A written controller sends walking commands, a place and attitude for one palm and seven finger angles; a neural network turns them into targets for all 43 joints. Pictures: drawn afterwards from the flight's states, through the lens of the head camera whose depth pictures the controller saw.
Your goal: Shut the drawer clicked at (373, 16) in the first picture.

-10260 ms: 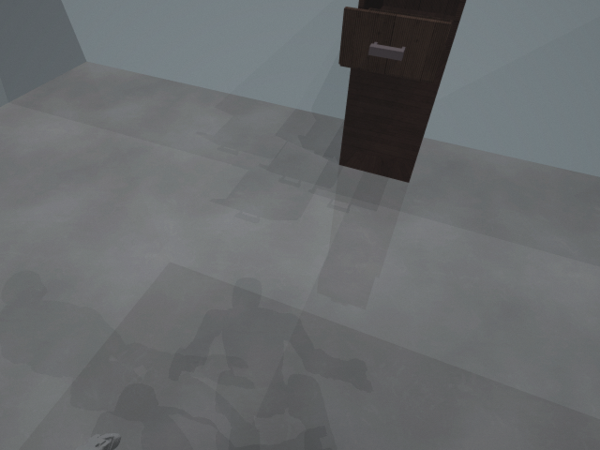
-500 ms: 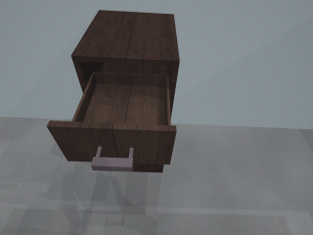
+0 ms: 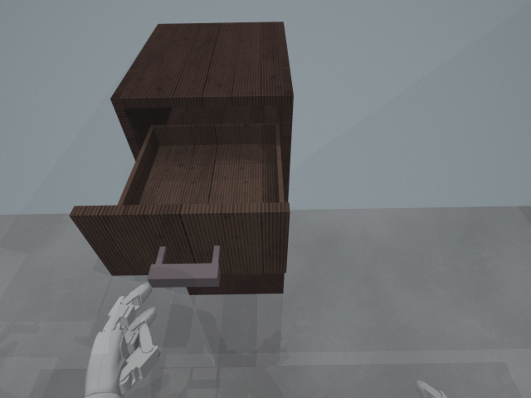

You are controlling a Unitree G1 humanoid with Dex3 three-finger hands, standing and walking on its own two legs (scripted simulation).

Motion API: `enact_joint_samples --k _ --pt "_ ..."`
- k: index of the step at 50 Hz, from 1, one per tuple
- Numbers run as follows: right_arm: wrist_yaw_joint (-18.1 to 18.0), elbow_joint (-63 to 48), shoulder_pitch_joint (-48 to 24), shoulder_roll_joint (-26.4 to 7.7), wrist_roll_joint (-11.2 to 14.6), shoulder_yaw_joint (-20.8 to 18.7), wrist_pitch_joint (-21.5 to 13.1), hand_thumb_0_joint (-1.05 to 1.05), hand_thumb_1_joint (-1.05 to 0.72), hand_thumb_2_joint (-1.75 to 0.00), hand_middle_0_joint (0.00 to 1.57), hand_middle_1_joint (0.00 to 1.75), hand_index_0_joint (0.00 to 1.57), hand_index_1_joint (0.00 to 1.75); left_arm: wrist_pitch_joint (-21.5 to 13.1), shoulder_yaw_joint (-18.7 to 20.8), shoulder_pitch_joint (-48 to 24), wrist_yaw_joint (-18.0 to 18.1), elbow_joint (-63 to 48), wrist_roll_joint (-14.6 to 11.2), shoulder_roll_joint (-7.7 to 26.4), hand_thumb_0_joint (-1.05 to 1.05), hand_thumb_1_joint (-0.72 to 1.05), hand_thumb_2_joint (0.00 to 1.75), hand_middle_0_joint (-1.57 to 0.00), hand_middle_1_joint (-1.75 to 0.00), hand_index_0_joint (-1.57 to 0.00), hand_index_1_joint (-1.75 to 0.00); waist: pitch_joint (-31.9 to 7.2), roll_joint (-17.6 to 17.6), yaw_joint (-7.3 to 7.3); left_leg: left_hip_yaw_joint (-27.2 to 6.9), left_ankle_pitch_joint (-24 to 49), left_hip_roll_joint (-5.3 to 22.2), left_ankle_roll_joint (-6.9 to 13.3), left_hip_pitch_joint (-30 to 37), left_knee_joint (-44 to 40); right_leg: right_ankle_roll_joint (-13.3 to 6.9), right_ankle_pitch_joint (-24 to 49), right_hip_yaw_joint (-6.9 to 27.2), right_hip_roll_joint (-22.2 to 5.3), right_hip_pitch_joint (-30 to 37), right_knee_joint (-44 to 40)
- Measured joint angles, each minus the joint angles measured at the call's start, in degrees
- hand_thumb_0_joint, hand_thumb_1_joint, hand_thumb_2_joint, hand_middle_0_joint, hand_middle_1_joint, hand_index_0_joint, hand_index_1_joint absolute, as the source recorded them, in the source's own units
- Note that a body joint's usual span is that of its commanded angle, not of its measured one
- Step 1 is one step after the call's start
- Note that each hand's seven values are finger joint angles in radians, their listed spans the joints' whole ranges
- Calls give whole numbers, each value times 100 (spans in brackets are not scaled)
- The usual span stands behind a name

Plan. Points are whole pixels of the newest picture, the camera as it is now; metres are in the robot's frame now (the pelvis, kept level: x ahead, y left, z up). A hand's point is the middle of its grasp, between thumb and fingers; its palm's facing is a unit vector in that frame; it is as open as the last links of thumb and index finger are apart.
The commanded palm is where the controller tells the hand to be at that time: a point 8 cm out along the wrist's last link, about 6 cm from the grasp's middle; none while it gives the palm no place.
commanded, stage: raise the hand and make a fist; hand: left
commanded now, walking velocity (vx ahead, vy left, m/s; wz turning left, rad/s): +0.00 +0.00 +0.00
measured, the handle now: (187, 263) +0.33 +0.14 +0.02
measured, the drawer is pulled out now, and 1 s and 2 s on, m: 0.30 0.29 0.29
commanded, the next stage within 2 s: bring the fist close to the handle in 1.68 s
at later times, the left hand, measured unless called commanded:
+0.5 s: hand (176, 376) +0.16 +0.12 +0.02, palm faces +0.01 -1.00 -0.05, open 4.4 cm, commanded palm +0.11 +0.19 +0.03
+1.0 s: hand (170, 369) +0.15 +0.11 +0.08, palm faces +0.01 -1.00 +0.00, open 3.1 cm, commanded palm +0.11 +0.16 +0.09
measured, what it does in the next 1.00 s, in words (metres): stands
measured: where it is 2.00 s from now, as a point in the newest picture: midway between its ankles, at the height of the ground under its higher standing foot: outside the picture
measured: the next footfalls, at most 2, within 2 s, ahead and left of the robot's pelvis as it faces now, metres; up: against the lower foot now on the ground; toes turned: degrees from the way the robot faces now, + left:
none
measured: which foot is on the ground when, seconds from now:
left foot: down 0.00-1.00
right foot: down 0.00-1.00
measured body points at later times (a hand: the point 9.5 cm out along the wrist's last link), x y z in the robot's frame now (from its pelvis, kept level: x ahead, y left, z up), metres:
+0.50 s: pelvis -0.01 -0.05 -0.05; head +0.02 -0.06 +0.40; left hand +0.16 +0.18 +0.03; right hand +0.19 -0.25 -0.12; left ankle +0.03 +0.08 -0.72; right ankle -0.01 -0.12 -0.72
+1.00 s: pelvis +0.00 -0.01 -0.03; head +0.01 -0.02 +0.42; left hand +0.15 +0.17 +0.08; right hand +0.21 -0.23 -0.07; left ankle +0.03 +0.08 -0.72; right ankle -0.01 -0.12 -0.72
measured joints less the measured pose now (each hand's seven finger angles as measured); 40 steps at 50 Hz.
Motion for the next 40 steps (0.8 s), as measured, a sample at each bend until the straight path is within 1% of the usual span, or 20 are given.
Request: enact_joint_samples --k 1,2,3,4,6,7,9,11,14,17,19,22,24,26,28,32,36,40 --pt "59 -174 -151 -16 -24 -53 1 2 -92 -90 20 30 20 30 -216 98 -34 -102 0 -88 -131 2 95 90 -28 -40 -26 -38 -120 -22 1 29 -94 51 -24 -274 248 -22 -80 31 35 -286 244" --pt "124 -355 -296 -10 -40 -111 18 2 -92 -90 20 30 20 30 -537 243 -6 -294 90 -221 -267 2 94 90 -30 -42 -23 -38 -220 -70 16 55 -196 105 -49 -548 509 -50 -172 60 73 -573 504" --pt "189 -534 -423 4 -48 -170 36 2 -92 -90 20 30 20 29 -906 341 67 -551 159 -290 -351 1 94 90 -32 -43 -22 -39 -298 -136 51 68 -304 158 -70 -819 783 -82 -273 75 110 -850 772" --pt "248 -724 -528 10 -62 -226 56 2 -92 -90 20 30 20 29 -1236 353 186 -806 139 -306 -373 1 93 90 -33 -45 -22 -40 -359 -202 97 61 -414 205 -84 -1089 1066 -114 -381 70 143 -1114 1044" --pt "331 -1071 -710 0 -97 -325 81 2 -91 -90 20 30 20 29 -1776 229 524 -1194 -124 -215 -301 1 93 90 -37 -49 -26 -44 -443 -299 212 7 -636 286 -114 -1577 1625 -192 -600 18 201 -1563 1552" --pt "347 -1218 -801 -13 -104 -359 105 2 -91 -90 20 30 20 29 -1949 149 704 -1315 -314 -169 -241 1 92 90 -39 -51 -28 -46 -463 -315 268 -37 -733 317 -139 -1771 1871 -237 -702 -24 222 -1731 1773" --pt "327 -1448 -984 -33 -90 -379 198 2 -91 -90 19 30 20 29 -2076 45 1006 -1411 -709 -131 -127 1 91 90 -43 -55 -34 -51 -450 -277 370 -162 -758 366 -197 -2040 2249 -262 -866 -140 262 -1934 2112" --pt "250 -1617 -1126 -1 -41 -328 320 1 -91 -90 19 30 20 29 -2026 41 1155 -1396 -987 -206 -54 1 91 90 -47 -60 -40 -56 -412 -237 448 -279 -956 372 -243 -2208 2513 -320 -976 -252 270 -2040 2316" --pt "118 -1810 -1168 103 4 -160 439 1 -91 -90 19 30 20 29 -1764 141 1111 -1337 -1293 -315 30 1 90 90 -53 -66 -49 -64 -377 -146 563 -441 -1010 382 -315 -2353 2667 -395 -1037 -407 294 -2106 2408" --pt "37 -1850 -1065 265 32 56 515 1 -91 -90 19 30 20 29 -1494 253 925 -1451 -1489 -425 97 1 90 90 -59 -72 -57 -71 -385 -49 607 -545 -990 402 -359 -2355 2632 -440 -1022 -505 333 -2062 2327" --pt "-5 -1783 -962 381 50 191 578 1 -91 -90 20 30 20 30 -1316 335 780 -1619 -1517 -472 145 1 90 90 -63 -77 -61 -75 -393 -8 587 -565 -959 419 -385 -2280 2532 -450 -988 -521 357 -1987 2221" --pt "-59 -1618 -768 510 81 311 689 1 -90 -90 20 30 20 30 -998 466 639 -1872 -1468 -583 200 1 90 90 -69 -83 -68 -82 -386 23 494 -538 -898 427 -411 -2075 2305 -444 -927 -491 372 -1814 2023" --pt "-94 -1490 -636 536 100 320 756 1 -90 -90 20 30 20 30 -816 582 647 -1959 -1413 -649 223 1 90 90 -73 -88 -72 -87 -371 32 420 -493 -854 428 -417 -1902 2130 -428 -882 -444 376 -1673 1877" --pt "-122 -1383 -501 510 118 271 787 1 -90 -90 20 30 20 30 -711 691 744 -1980 -1395 -724 221 1 90 90 -77 -92 -77 -91 -353 37 352 -442 -812 421 -414 -1730 1957 -412 -836 -394 372 -1533 1733" --pt "-147 -1297 -375 437 133 188 761 2 -90 -90 20 30 20 30 -716 766 901 -1961 -1439 -783 208 1 90 90 -81 -96 -81 -95 -335 35 308 -392 -776 411 -399 -1587 1809 -391 -794 -345 364 -1416 1606" --pt "-155 -1206 -203 218 161 -17 627 2 -90 -90 20 30 20 30 -943 756 1273 -1914 -1671 -834 155 1 90 90 -89 -105 -89 -104 -289 21 270 -332 -735 385 -351 -1420 1635 -352 -731 -287 343 -1264 1431" --pt "-137 -1232 -193 33 179 -172 470 2 -90 -90 20 30 20 30 -1129 513 1539 -1838 -1963 -763 84 1 90 90 -97 -114 -97 -113 -236 16 268 -294 -724 357 -284 -1365 1589 -302 -689 -252 316 -1200 1352" --pt "-99 -1382 -302 7 172 -211 397 2 -91 -90 19 30 20 29 -1121 222 1671 -1627 -2282 -600 44 1 90 90 -105 -122 -105 -122 -224 8 276 -255 -736 337 -219 -1340 1597 -256 -670 -215 295 -1170 1329"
